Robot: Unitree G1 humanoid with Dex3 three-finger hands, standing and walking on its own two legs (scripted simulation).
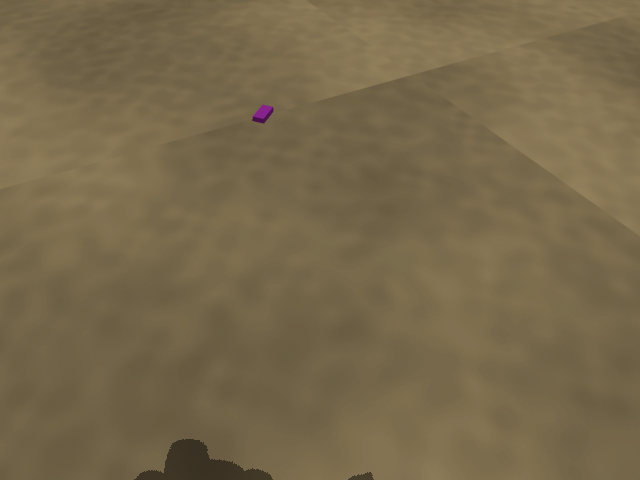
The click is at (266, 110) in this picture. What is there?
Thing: flat box
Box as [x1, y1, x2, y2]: [253, 105, 273, 122]
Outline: 272,107 262,105 254,114 253,120 264,122 273,111
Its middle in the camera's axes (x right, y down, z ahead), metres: -0.32 -0.72 +2.24
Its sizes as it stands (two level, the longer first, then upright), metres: 0.132 0.066 0.029
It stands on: the floor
